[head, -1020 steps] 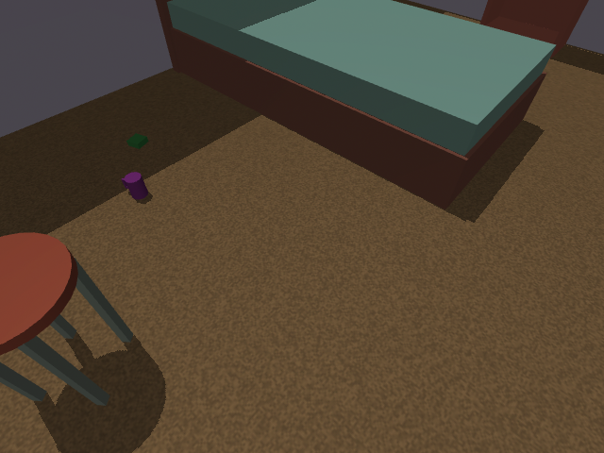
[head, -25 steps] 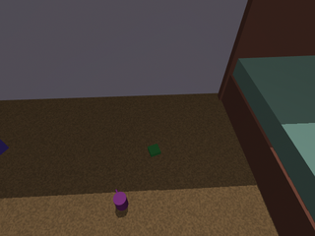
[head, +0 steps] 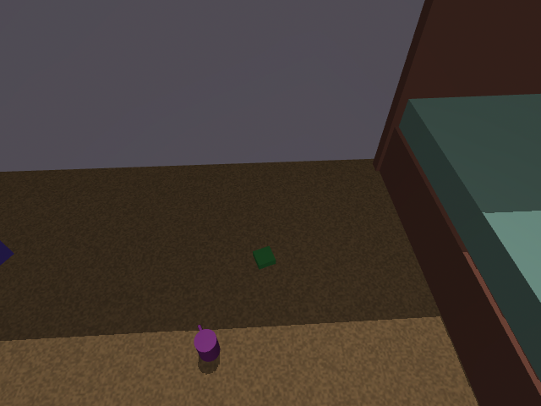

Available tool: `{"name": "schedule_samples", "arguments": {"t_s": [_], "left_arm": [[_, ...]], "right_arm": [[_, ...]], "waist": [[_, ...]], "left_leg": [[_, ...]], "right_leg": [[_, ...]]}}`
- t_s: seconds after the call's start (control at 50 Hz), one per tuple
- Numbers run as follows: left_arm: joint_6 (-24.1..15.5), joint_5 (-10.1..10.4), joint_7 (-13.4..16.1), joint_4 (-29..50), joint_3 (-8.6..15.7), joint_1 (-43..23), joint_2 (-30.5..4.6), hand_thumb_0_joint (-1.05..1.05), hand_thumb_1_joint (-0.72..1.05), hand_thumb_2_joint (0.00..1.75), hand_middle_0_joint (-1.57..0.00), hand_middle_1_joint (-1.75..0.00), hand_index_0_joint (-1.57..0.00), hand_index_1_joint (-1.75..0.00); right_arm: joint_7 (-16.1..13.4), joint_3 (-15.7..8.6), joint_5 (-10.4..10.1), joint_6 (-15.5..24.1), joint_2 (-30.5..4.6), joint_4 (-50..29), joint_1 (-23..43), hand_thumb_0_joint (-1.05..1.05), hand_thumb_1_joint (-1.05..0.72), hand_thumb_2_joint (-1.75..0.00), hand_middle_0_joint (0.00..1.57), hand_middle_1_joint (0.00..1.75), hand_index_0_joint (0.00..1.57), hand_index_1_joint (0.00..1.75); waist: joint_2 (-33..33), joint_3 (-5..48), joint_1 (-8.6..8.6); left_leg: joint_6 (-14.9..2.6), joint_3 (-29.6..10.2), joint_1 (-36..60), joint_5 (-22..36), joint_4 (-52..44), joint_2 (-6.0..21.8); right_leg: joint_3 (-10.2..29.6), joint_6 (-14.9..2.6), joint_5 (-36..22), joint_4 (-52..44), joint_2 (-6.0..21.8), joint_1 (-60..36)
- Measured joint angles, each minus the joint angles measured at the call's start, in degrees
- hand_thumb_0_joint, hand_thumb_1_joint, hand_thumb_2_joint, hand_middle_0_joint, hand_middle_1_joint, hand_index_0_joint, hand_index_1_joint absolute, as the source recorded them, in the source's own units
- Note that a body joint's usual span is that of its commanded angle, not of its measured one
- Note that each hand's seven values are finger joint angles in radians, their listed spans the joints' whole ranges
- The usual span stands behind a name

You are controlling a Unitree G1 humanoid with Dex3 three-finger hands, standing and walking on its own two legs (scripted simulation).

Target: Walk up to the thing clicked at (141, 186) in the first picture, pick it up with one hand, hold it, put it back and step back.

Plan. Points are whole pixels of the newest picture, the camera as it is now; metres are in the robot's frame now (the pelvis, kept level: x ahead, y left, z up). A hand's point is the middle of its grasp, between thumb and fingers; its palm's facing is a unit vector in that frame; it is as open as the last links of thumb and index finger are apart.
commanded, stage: stand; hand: left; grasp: from above
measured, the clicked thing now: (205, 341) +0.44 +0.26 -0.73
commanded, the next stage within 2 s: rise first in 0.42 s
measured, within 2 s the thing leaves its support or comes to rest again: neither
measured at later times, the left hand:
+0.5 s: hand out of the picture +0.07 +0.26 -0.16, palm faces -0.03 -0.94 -0.34, open 7.4 cm
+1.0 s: hand out of the picture +0.15 +0.26 -0.19, palm faces -0.09 -0.91 -0.41, open 12.9 cm
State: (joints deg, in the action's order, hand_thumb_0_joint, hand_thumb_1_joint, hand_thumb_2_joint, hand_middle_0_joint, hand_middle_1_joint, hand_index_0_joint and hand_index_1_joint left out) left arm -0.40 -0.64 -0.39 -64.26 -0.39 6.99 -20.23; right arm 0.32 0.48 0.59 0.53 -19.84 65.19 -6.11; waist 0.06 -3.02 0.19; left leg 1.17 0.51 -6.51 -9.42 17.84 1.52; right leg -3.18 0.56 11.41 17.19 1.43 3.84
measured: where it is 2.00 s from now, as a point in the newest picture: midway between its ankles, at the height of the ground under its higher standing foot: outside the picture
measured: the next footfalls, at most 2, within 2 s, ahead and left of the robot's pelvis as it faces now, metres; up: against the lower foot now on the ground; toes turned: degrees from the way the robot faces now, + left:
none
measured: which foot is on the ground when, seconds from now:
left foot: down 0.00-1.00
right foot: down 0.00-1.00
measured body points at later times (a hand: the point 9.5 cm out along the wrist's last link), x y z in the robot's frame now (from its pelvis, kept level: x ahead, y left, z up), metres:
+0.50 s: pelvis +0.00 +0.00 +0.00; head +0.01 +0.00 +0.45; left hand +0.07 +0.30 -0.13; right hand +0.08 -0.30 -0.13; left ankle +0.00 +0.13 -0.75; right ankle -0.02 -0.12 -0.75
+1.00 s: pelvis -0.01 +0.01 -0.04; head +0.06 +0.02 +0.40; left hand +0.15 +0.31 -0.17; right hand +0.10 -0.25 -0.16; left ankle +0.00 +0.13 -0.75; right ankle -0.02 -0.12 -0.75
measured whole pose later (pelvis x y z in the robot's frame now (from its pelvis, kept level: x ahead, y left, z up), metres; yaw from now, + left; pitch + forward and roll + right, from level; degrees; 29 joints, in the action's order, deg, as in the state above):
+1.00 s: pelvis -0.01 +0.01 -0.04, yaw -1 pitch +11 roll -1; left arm 8.2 -9.6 0.7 -46.8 8.7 3.7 -17.8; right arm -0.8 -1.9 -1.3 3.7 -13.9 38.1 -15.0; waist 0.0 2.5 2.0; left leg 0.3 1.0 -35.6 -21.8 46.6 2.1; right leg -1.7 1.0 23.2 45.5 1.7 33.1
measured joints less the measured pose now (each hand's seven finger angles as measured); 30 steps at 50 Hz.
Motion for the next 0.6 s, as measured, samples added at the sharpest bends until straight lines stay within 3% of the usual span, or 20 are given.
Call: {"name": "schedule_samples", "arguments": {"t_s": [0.54,0.6], "left_arm": [[0.18,0.01,-0.01,-0.05,0.18,0.19,0.04,0.01,0.9,0.89,-0.2,-0.3,-0.2,-0.3],[-0.56,1.31,0.8,3.58,1.7,-0.96,1.16,0.01,0.86,0.91,-0.2,-0.34,-0.19,-0.34]], "right_arm": [[-0.12,0.06,0.0,0.12,-0.06,-0.16,0.09,0.01,-0.9,-0.9,0.21,0.3,0.2,0.3],[-1.67,-0.05,-2.59,0.99,0.3,-7.64,-2.53,0.01,-0.92,-0.9,0.2,0.3,0.2,0.3]], "waist": [[-0.1,-0.09,-0.2],[-0.45,-0.22,-0.01]], "left_leg": [[-0.16,0.17,0.27,-0.23,0.02,-0.2],[-0.37,-0.26,-3.82,-1.3,3.44,-0.3]], "right_leg": [[0.17,0.17,0.26,0.17,0.22,-0.15],[-0.17,0.08,1.45,3.58,0.39,3.75]]}}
